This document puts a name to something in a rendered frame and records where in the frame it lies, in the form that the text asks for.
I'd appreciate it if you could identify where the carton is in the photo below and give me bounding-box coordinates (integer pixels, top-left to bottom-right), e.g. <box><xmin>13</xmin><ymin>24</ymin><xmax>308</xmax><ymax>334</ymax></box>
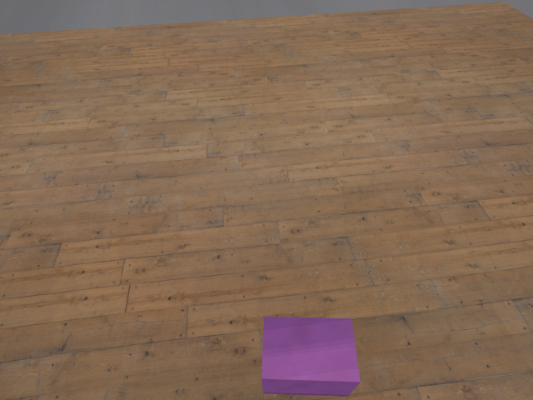
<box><xmin>262</xmin><ymin>317</ymin><xmax>361</xmax><ymax>397</ymax></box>

